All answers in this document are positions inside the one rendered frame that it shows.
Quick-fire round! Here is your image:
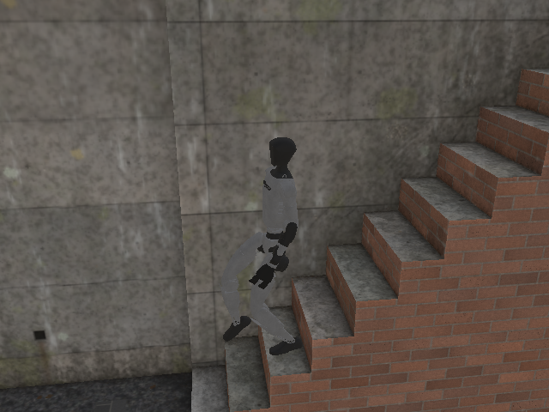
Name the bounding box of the robot torso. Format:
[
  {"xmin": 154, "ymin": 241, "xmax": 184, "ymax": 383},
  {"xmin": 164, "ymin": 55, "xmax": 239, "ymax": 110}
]
[{"xmin": 262, "ymin": 166, "xmax": 295, "ymax": 254}]

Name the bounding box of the left robot hand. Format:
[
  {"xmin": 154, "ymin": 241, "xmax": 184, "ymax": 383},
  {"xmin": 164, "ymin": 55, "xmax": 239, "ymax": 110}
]
[{"xmin": 249, "ymin": 264, "xmax": 275, "ymax": 289}]

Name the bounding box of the robot left thigh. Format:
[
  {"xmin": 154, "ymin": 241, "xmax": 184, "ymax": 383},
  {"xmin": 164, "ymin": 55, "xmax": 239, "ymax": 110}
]
[{"xmin": 250, "ymin": 252, "xmax": 289, "ymax": 321}]

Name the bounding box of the robot left upper arm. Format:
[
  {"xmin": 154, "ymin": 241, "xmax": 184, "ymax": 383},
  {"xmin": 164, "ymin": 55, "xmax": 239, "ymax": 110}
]
[{"xmin": 279, "ymin": 180, "xmax": 299, "ymax": 231}]

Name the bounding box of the robot left forearm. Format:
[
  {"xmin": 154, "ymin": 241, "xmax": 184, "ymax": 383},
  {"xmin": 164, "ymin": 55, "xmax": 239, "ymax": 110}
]
[{"xmin": 266, "ymin": 222, "xmax": 298, "ymax": 269}]

